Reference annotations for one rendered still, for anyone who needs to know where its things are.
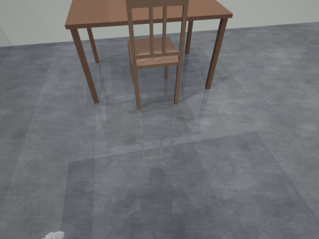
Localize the table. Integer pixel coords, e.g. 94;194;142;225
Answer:
65;0;233;104

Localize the chair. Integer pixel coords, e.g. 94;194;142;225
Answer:
126;0;189;110

